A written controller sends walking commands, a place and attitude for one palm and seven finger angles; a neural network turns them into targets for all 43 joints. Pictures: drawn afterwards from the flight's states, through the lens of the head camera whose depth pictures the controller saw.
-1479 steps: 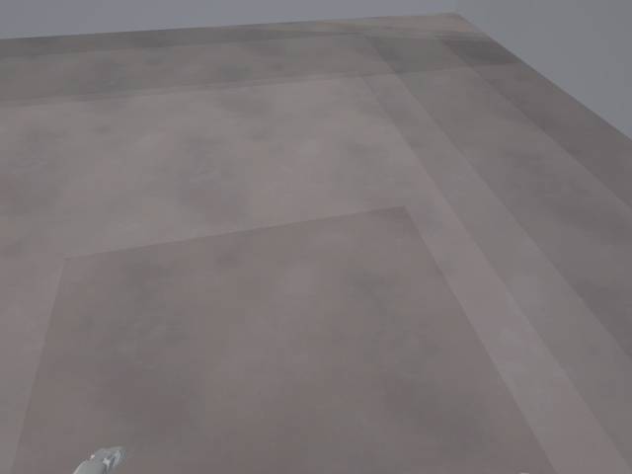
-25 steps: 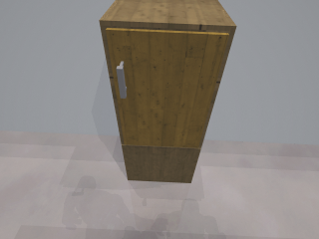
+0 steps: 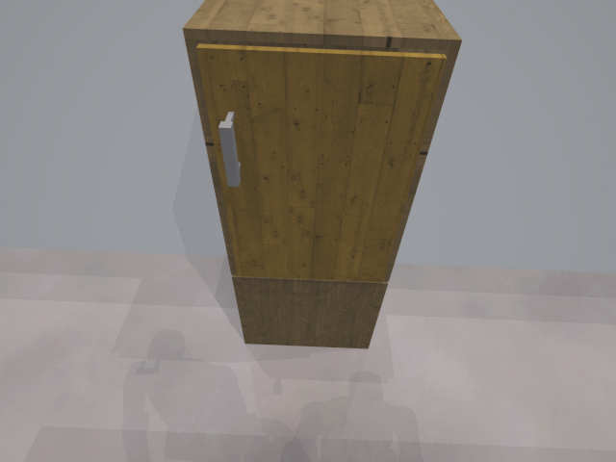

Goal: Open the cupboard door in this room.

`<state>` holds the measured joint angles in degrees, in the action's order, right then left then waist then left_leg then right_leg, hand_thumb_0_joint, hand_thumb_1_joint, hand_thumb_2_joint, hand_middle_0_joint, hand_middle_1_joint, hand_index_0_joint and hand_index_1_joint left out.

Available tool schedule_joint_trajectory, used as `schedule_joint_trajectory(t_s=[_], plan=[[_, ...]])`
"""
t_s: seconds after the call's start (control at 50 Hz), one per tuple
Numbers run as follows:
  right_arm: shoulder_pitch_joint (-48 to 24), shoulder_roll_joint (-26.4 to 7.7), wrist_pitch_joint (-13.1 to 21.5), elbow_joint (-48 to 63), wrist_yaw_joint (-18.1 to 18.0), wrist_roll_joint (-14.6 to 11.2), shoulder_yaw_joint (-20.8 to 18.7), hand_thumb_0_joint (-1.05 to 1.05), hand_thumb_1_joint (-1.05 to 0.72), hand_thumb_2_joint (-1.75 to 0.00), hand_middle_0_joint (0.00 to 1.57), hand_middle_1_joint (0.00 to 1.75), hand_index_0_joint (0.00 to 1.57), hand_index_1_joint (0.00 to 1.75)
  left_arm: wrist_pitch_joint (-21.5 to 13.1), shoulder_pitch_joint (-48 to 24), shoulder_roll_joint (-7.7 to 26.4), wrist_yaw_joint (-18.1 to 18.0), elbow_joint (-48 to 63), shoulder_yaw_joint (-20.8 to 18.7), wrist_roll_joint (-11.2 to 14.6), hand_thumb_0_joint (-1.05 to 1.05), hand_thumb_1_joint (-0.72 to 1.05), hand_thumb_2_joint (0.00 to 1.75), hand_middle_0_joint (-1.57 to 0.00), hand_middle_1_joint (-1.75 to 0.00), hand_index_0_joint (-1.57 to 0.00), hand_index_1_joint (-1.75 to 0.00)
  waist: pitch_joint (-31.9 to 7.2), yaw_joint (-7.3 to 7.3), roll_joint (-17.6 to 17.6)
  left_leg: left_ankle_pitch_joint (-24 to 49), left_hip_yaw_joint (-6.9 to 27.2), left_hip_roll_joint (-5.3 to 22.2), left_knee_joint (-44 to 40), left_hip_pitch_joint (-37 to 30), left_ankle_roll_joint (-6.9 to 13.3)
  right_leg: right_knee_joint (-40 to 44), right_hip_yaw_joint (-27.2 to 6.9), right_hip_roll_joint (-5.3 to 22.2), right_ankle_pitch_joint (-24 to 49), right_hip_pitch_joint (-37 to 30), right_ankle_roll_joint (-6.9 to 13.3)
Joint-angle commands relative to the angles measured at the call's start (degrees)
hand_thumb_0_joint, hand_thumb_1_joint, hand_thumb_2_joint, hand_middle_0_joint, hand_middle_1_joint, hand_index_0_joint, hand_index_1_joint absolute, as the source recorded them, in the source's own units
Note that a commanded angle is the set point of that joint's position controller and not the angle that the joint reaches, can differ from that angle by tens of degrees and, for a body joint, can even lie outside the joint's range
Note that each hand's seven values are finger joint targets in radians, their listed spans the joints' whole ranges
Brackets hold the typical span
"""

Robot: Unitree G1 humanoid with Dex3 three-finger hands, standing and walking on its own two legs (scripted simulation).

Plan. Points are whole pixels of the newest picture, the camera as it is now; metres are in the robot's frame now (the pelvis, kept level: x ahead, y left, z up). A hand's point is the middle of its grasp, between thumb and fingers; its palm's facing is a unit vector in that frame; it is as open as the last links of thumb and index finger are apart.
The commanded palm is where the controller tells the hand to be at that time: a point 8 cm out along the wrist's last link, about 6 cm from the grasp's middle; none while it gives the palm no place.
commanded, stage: shuffle to correct the standing spot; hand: left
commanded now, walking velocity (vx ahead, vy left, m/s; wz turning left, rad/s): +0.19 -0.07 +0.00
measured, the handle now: (232, 149) +0.61 +0.18 +0.08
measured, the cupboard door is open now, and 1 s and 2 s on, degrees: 0 0 0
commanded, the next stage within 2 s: come to a stop and stand still in 0.18 s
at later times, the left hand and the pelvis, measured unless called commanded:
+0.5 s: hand (206, 460) +0.17 +0.17 -0.18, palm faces +0.03 -0.97 -0.25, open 7.3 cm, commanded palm none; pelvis +0.11 -0.03 -0.01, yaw +1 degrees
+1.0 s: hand out of the picture +0.10 +0.20 -0.17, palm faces +0.11 -0.98 -0.15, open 7.4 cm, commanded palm none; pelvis +0.05 +0.01 +0.01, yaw +2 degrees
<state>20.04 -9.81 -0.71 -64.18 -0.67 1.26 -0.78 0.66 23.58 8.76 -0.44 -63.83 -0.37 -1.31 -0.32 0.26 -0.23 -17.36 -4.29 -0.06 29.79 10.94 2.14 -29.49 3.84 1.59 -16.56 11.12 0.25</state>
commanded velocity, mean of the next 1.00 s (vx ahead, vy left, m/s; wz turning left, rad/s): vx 0.03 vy -0.02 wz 0.00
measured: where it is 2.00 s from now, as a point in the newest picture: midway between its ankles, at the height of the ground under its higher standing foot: outside the picture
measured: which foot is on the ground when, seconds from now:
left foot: down 0.00-0.52, up 0.54-0.82, down 0.84-1.00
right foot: down 0.00-0.18, up 0.20-0.48, down 0.50-0.84, up 0.86-1.00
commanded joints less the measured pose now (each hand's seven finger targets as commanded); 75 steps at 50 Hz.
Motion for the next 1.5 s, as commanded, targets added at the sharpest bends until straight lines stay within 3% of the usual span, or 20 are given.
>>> schedule_joint_trajectory(t_s=[0.0, 0.06, 0.12, 0.16, 0.18, 0.26, 0.36, 0.44, 0.5, 0.68, 0.76, 0.8, 0.82, 0.84, 0.9, 1.06, 1.24, 1.34, 1.4, 1.48], plan=[[-1.04, -4.11, 1.99, 4.07, -0.43, -0.47, -0.88, 0.0, -0.9, -0.9, 0.2, 0.3, 0.2, 0.3, -2.01, 5.83, 7.3, -0.92, 1.43, -1.91, 0.07, 0.0, 0.9, 0.9, -0.2, -0.3, -0.2, -0.3, 8.59, 0.96, -7.35, -8.52, 1.75, 2.18, 2.13, 14.29, 0.62, 11.71, -14.08, 8.48, -12.39, -2.61, 6.27], [-2.87, -1.95, 2.58, 4.99, -0.24, -0.39, -0.83, 0.0, -0.9, -0.9, 0.2, 0.3, 0.2, 0.3, -2.67, 8.59, 6.95, -1.48, 0.44, -2.57, 0.09, 0.0, 0.9, 0.9, -0.2, -0.3, -0.2, -0.3, 7.91, 1.18, -8.05, -8.09, -1.33, 2.38, 11.23, 16.09, 0.03, 14.42, -18.5, 13.72, -5.37, -3.5, 10.15], [3.64, -0.63, 3.3, 2.11, -0.31, -0.58, -0.78, 0.0, -0.9, -0.9, 0.2, 0.3, 0.2, 0.3, -2.52, 4.4, 5.01, -1.38, 0.96, -2.37, 0.04, 0.0, 0.9, 0.9, -0.2, -0.3, -0.2, -0.3, 6.7, -2.83, -1.95, -1.87, -1.27, 3.47, 0.01, 2.05, 0.52, 5.17, -8.63, 8.72, 1.44, 5.11, 7.34], [15.85, -7.27, 3.9, -2.46, -1.54, 0.17, -2.6, 0.0, -0.9, -0.9, 0.2, 0.3, 0.2, 0.3, -2.4, 1.7, -0.01, -0.89, 2.47, -1.37, 0.07, 0.0, 0.9, 0.9, -0.2, -0.3, -0.2, -0.3, 4.29, -6.1, 15.31, 13.58, 21.08, 19.3, -11.63, -13.59, 7.04, -18.6, 3.13, -1.04, -4.29, 21.34, 1.27], [18.51, -7.72, 3.79, -3.92, -2.32, 0.41, -2.46, 0.0, -0.9, -0.9, 0.2, 0.3, 0.2, 0.3, -2.25, -2.65, 1.24, -1.08, 4.23, -1.2, -0.62, 0.0, 0.9, 0.9, -0.2, -0.3, -0.2, -0.3, 7.65, -7.07, 14.37, 26.44, 25.09, 23.75, -13.49, -16.23, 9.33, -28.14, 0.18, -0.61, -14.6, 28.63, 1.39], [12.8, -4.78, 4.75, -1.8, -3.09, 0.21, -1.36, 0.0, -0.9, -0.9, 0.2, 0.3, 0.2, 0.3, -1.7, -4.34, -0.04, 0.19, 4.5, -1.95, -0.46, 0.0, 0.9, 0.9, -0.2, -0.3, -0.2, -0.3, 9.48, -3.5, 3.04, 40.11, 13.97, 22.1, -11.92, -11.92, 9.99, -33.18, -2.24, 4.23, -7.42, 29.79, 0.45], [6.65, -3.46, 4.44, 0.05, -3.07, 0.13, -0.97, 0.0, -0.9, -0.9, 0.2, 0.3, 0.2, 0.3, -0.98, -7.2, -2.15, 0.35, 6.59, -1.65, 0.28, 0.0, 0.9, 0.9, -0.2, -0.3, -0.2, -0.3, 7.73, -1.21, 9.62, 46.53, 1.61, 13.01, -10.87, -2.88, 4.87, -12.3, 2.98, 1.63, 5.04, 14.18, -0.44], [5.15, -4.96, 3.08, 0.45, -2.58, -0.61, -2.13, 0.0, -0.9, -0.9, 0.2, 0.3, 0.2, 0.3, -1.53, 0.34, 3.44, -0.7, 4.9, -2.93, 0.26, 0.0, 0.9, 0.9, -0.2, -0.3, -0.2, -0.3, 2.43, 2.82, 5.54, 34.6, 1.75, 10.61, -0.63, -0.47, 1.6, 2.07, 2.81, 1.2, 20.25, -3.26, -0.09], [10.83, -1.06, 1.37, 1.75, -2.18, -1.79, -2.92, 0.0, -0.9, -0.9, 0.2, 0.3, 0.2, 0.3, -2.86, 2.99, 12.22, -1.93, 5.8, -4.62, 0.32, 0.0, 0.9, 0.9, -0.2, -0.3, -0.2, -0.3, -10.88, 1.64, -9.03, -19.65, 2.16, 0.62, 27.96, 5.89, -2.54, 2.74, -16.47, 24.91, 67.83, -13.21, 12.45], [3.03, -1.6, -2.6, 5.26, 0.16, 0.05, -3.75, 0.0, -0.9, -0.9, 0.2, 0.3, 0.2, 0.3, 0.45, -13.1, 11.86, -2.85, 12.03, -5.45, -0.63, 0.0, 0.9, 0.9, -0.2, -0.3, -0.2, -0.3, -1.68, -0.24, -10.02, -9.51, 2.2, 2.22, 29.92, 8.39, -3.83, 14.11, -11.11, 18.3, 5.01, 10.48, 9.04], [9.21, -1.53, -1.65, 5.34, 0.62, -0.21, -3.68, 0.0, -0.9, -0.9, 0.2, 0.3, 0.2, 0.3, 1.61, -17.26, 12.48, -2.44, 14.0, -5.64, -1.12, 0.0, 0.9, 0.9, -0.2, -0.3, -0.2, -0.3, -1.59, -3.86, -11.12, -8.05, -0.86, 0.72, 13.32, -3.1, -2.3, 16.72, -10.08, 15.0, -12.19, 19.05, 4.7], [12.78, -3.04, -1.07, 4.83, 0.27, -0.04, -3.59, 0.0, -0.9, -0.9, 0.2, 0.3, 0.2, 0.3, 2.46, -15.99, 9.27, -1.96, 14.21, -4.81, -0.44, 0.0, 0.9, 0.9, -0.2, -0.3, -0.2, -0.3, 0.57, -5.21, -0.81, -8.24, 2.84, 1.54, -5.97, -7.41, -1.38, 5.04, -5.51, 7.97, -18.49, 23.91, 0.44], [10.17, -8.1, -0.35, 6.48, -0.05, 0.78, -4.54, 0.0, -0.9, -0.9, 0.2, 0.3, 0.2, 0.3, 2.84, -15.29, 4.36, -1.68, 14.95, -3.99, 0.59, 0.0, 0.9, 0.9, -0.2, -0.3, -0.2, -0.3, 4.37, -5.32, 18.89, -26.27, 22.99, 13.88, -19.48, 0.94, 2.37, -12.64, 0.02, 0.47, -16.29, 28.38, -2.63], [1.73, -10.99, -0.14, 10.12, -0.87, 1.0, -4.55, 0.0, -0.9, -0.9, 0.2, 0.3, 0.2, 0.3, 2.81, -17.37, 3.84, -1.53, 15.75, -3.88, 0.78, 0.0, 0.9, 0.9, -0.2, -0.3, -0.2, -0.3, 11.78, -3.45, 21.4, -32.64, 31.01, 21.6, -28.76, 17.87, 6.07, -21.25, -5.09, 0.49, -10.26, 25.72, -2.35], [-8.03, -7.31, 1.35, 11.8, -1.34, 0.74, -2.96, 0.0, -0.9, -0.9, 0.2, 0.3, 0.2, 0.3, 2.34, -8.64, 4.73, 0.15, 11.38, -4.71, -0.6, 0.0, 0.9, 0.9, -0.2, -0.3, -0.2, -0.3, 6.97, 2.77, 8.23, -20.25, 19.97, 15.4, -24.6, 17.69, 4.4, -35.98, -7.71, -0.06, 2.07, 20.18, -1.9], [8.08, -5.72, 2.81, 5.53, -2.7, 0.2, -3.09, 0.0, -0.9, -0.9, 0.2, 0.3, 0.2, 0.3, 0.94, -8.61, 4.6, 0.5, 9.15, -3.81, -0.57, 0.0, 0.9, 0.9, -0.2, -0.3, -0.2, -0.3, 4.43, -3.72, 5.05, -3.17, 17.59, 16.96, -21.08, -9.33, 4.72, -27.63, -6.22, 1.44, 1.37, 28.69, -2.89], [6.82, -5.4, 2.0, 2.47, -2.69, 0.53, -2.73, 0.0, -0.9, -0.9, 0.2, 0.3, 0.2, 0.3, 1.41, -7.55, 1.31, 0.07, 6.87, -2.21, 0.16, 0.0, 0.9, 0.9, -0.2, -0.3, -0.2, -0.3, 2.25, -2.89, 8.44, 10.12, 12.4, 16.58, -17.58, -3.07, 6.48, -9.55, -2.5, 1.92, -5.58, 12.0, -2.21], [5.6, -2.37, 1.62, 0.6, -1.78, -0.4, -2.16, 0.0, -0.9, -0.9, 0.2, 0.3, 0.2, 0.3, -0.33, -1.51, 2.43, -1.24, 2.95, -2.15, 0.48, 0.0, 0.9, 0.9, -0.2, -0.3, -0.2, -0.3, 0.63, 0.2, 1.88, 3.58, 7.33, 9.44, -9.05, 7.9, 0.48, 9.54, -4.05, 2.82, 7.57, -7.24, -1.0], [5.27, 2.17, 0.84, 0.69, -1.06, -0.24, -0.67, 0.0, -0.9, -0.9, 0.2, 0.3, 0.2, 0.3, -1.01, -3.72, 6.37, -1.74, 2.49, -1.92, 0.8, 0.0, 0.9, 0.9, -0.2, -0.3, -0.2, -0.3, 6.14, -1.39, -2.71, -1.49, 1.6, 3.47, -4.32, 6.48, -2.55, 15.29, -12.9, 12.44, -3.8, 2.97, 4.31], [6.63, 1.23, 0.42, -1.22, -1.13, 0.04, -0.76, 0.0, -0.9, -0.9, 0.2, 0.3, 0.2, 0.3, -1.67, -5.32, 3.93, -1.73, 2.01, -1.24, 1.02, 0.0, 0.9, 0.9, -0.2, -0.3, -0.2, -0.3, 7.92, -2.11, -6.87, 5.56, 1.93, 4.73, -4.79, 1.78, -2.76, 14.66, -9.5, 7.14, 0.33, 6.51, 3.44]])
